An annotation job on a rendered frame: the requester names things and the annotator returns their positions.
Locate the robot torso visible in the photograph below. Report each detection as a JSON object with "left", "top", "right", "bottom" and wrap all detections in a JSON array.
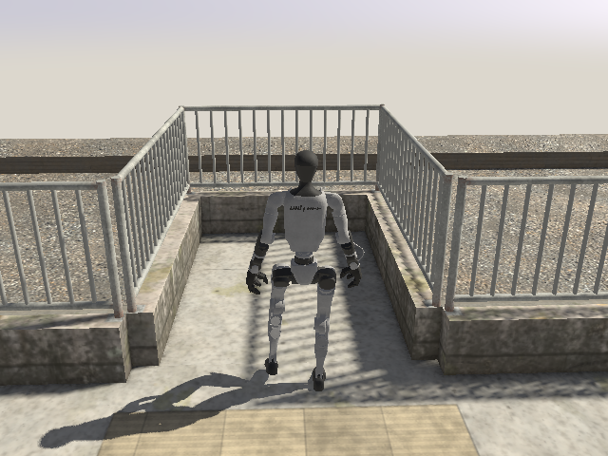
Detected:
[{"left": 283, "top": 187, "right": 328, "bottom": 285}]

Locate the left robot upper arm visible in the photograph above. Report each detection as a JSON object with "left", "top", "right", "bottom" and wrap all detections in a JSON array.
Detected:
[{"left": 260, "top": 191, "right": 286, "bottom": 244}]

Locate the robot left hand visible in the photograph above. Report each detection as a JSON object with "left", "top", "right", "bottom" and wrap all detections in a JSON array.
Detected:
[{"left": 246, "top": 270, "right": 268, "bottom": 295}]

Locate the right robot upper arm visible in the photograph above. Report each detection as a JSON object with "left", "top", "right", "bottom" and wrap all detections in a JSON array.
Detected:
[{"left": 325, "top": 192, "right": 351, "bottom": 244}]

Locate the robot left forearm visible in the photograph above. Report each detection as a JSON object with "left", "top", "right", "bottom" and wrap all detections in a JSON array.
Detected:
[{"left": 248, "top": 230, "right": 269, "bottom": 274}]

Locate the robot right forearm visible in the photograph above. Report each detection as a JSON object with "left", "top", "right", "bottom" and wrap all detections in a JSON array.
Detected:
[{"left": 341, "top": 230, "right": 360, "bottom": 270}]

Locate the left robot foot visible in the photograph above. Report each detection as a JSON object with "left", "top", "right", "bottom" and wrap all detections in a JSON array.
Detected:
[{"left": 264, "top": 358, "right": 278, "bottom": 375}]

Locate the robot right hand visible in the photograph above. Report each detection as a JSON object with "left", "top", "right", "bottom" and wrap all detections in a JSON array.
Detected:
[{"left": 340, "top": 265, "right": 362, "bottom": 288}]

